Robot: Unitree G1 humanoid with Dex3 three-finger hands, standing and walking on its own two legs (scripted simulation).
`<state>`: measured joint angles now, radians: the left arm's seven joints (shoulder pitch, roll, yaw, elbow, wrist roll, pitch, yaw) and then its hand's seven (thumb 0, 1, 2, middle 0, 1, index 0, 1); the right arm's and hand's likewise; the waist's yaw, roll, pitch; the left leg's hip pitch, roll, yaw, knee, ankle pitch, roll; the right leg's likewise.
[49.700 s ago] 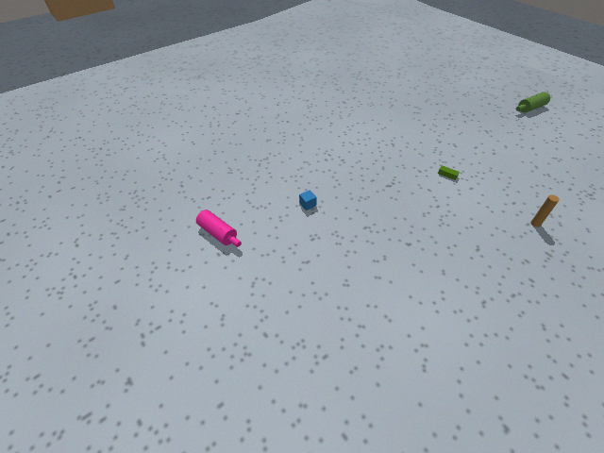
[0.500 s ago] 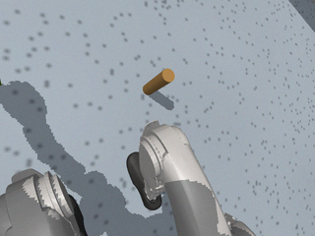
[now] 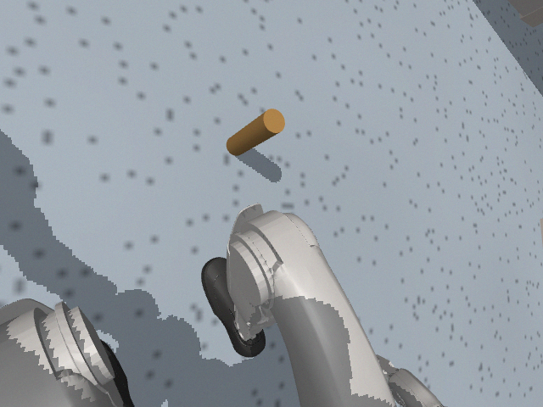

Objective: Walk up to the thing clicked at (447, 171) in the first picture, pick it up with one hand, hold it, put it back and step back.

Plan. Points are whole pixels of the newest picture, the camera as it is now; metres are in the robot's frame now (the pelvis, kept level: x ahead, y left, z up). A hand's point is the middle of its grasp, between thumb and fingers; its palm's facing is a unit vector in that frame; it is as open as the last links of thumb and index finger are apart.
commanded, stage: rest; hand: left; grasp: from above
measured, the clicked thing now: out of the picture +0.53 +0.27 -0.28
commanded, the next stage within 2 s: open in 0.32 s
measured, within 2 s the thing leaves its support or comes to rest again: rests again in 0.28 s
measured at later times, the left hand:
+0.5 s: hand out of the picture +0.51 +0.26 -0.24, palm faces -0.47 -0.04 -0.88, open 7.0 cm
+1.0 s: hand out of the picture +0.52 +0.26 -0.25, palm faces -0.46 -0.03 -0.89, open 11.4 cm
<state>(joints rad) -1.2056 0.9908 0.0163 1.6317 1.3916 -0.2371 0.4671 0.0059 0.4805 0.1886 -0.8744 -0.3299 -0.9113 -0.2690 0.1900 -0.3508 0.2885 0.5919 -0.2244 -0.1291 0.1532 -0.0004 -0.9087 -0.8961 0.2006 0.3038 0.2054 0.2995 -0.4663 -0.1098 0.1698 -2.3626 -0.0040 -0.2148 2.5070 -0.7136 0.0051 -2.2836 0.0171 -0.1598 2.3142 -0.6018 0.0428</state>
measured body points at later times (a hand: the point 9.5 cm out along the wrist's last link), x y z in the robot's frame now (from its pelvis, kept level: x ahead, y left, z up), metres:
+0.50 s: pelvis +0.00 +0.00 +0.00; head +0.30 +0.11 +0.32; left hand +0.53 +0.26 -0.19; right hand +0.00 -0.24 -0.05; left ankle +0.06 +0.12 -0.28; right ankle +0.12 -0.12 -0.28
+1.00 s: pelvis +0.00 +0.00 +0.00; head +0.30 +0.10 +0.31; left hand +0.54 +0.26 -0.20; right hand +0.00 -0.24 -0.05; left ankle +0.06 +0.12 -0.28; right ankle +0.12 -0.12 -0.28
